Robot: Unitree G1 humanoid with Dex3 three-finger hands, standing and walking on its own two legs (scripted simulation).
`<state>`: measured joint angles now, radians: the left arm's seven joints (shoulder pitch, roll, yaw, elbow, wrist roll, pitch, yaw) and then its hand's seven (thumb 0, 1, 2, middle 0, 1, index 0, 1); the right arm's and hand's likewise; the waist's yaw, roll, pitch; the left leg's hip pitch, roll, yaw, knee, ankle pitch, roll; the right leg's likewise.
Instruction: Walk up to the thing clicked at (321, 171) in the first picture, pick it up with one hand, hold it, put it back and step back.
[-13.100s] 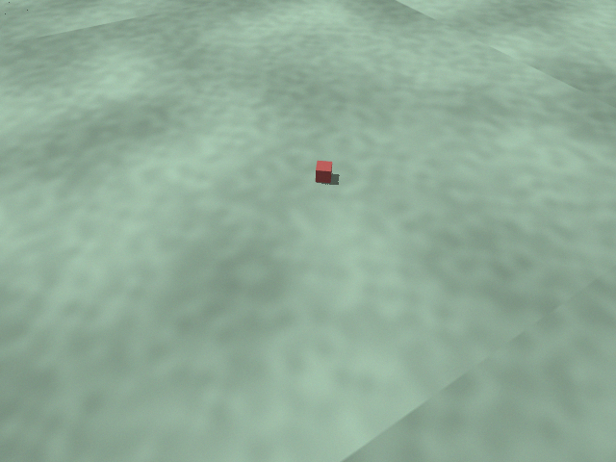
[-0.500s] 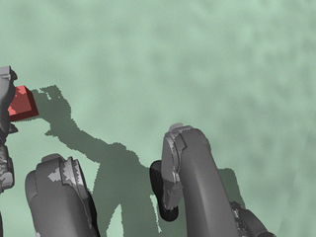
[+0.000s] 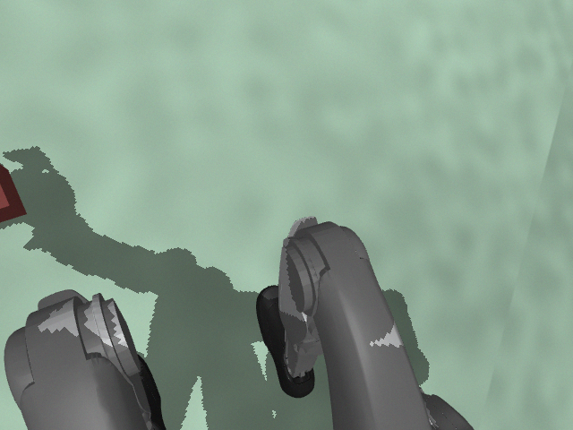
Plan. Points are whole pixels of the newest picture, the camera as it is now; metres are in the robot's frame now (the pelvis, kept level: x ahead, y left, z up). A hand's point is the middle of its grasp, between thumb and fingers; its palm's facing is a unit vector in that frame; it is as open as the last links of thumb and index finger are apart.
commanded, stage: rest palm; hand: left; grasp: from above
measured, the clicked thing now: out of the picture +0.46 +0.30 -0.26
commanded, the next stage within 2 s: close in 0.54 s
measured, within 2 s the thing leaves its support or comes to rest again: neither
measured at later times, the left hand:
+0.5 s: hand out of the picture +0.45 +0.30 -0.24, palm faces -0.45 -0.15 -0.88, open 14.4 cm
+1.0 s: hand out of the picture +0.45 +0.30 -0.24, palm faces -0.45 -0.15 -0.88, open 12.9 cm
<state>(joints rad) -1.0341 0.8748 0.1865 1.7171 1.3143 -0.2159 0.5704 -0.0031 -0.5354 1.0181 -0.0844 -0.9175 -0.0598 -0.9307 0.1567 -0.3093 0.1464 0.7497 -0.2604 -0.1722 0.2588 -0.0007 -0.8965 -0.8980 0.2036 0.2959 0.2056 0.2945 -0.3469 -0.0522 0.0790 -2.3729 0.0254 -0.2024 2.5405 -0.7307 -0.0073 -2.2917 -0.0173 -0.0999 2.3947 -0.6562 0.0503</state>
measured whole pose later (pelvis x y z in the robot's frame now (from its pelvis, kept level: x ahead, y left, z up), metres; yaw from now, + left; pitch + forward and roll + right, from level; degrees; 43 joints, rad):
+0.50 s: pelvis +0.00 +0.00 +0.00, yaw -1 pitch +30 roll -12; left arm -1.07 0.91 0.18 1.78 1.31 -0.19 0.63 0.00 -0.53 1.01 -0.09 -0.91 -0.07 -0.93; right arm 0.13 -0.33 0.19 0.74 -0.28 -0.23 0.31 0.00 -0.90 -0.90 0.20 0.30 0.20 0.29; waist -0.38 -0.08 0.13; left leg -2.37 0.03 -0.22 2.56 -0.73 0.00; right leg -2.28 -0.01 -0.12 2.39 -0.65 0.06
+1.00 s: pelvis +0.00 +0.00 +0.00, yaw -2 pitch +29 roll -13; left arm -1.10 0.97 0.17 1.81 1.30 -0.18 0.64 0.00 -0.29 0.83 -0.26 -0.83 -0.25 -0.82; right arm 0.12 -0.36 0.23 0.72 -0.29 -0.27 0.32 0.00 -0.90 -0.90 0.20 0.30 0.20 0.29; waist -0.40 -0.10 0.16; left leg -2.36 0.03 -0.25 2.57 -0.74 -0.01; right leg -2.27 0.00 -0.13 2.39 -0.64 0.06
